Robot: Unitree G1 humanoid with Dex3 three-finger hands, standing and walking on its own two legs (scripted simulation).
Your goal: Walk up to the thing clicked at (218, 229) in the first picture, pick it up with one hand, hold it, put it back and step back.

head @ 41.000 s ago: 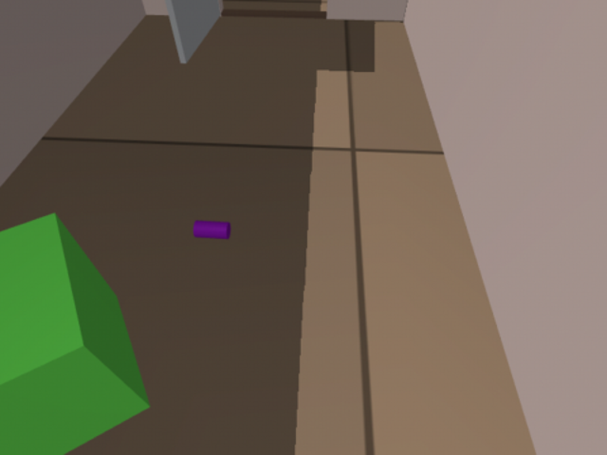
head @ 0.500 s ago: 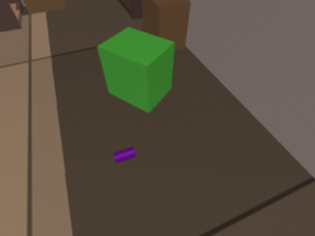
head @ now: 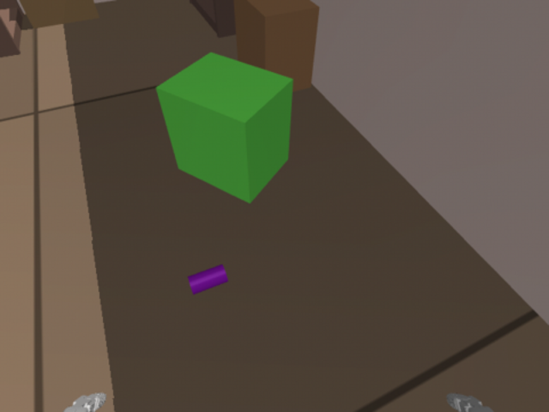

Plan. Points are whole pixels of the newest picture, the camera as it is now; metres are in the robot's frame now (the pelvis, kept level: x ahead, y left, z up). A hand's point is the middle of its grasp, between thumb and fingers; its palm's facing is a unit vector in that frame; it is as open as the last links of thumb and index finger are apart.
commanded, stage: walk up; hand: left
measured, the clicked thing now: (208, 279) +0.68 +0.26 -0.74
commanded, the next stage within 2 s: stand in 0.12 s
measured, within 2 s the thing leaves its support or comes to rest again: neither
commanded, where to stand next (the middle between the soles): +0.33 -0.03 m, yaw +1 degrees
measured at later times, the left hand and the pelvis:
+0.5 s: hand out of the picture +0.07 +0.25 -0.15, palm faces -0.03 -0.94 -0.34, open 7.4 cm; pelvis -0.02 +0.00 +0.01, yaw +0 degrees
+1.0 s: hand out of the picture +0.03 +0.25 -0.15, palm faces -0.04 -0.94 -0.34, open 7.4 cm; pelvis -0.03 -0.01 +0.01, yaw +0 degrees
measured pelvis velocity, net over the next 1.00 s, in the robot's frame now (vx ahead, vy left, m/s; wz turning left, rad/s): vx -0.03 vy -0.01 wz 0.00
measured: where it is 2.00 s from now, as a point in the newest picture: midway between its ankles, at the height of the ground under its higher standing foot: (275, 410)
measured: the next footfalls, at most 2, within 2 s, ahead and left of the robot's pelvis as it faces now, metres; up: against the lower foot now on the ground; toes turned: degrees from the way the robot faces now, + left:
right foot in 1.78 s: +0.33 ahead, -0.16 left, +0.00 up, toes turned -2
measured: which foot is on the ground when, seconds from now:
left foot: down 0.00-1.00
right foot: down 0.00-1.00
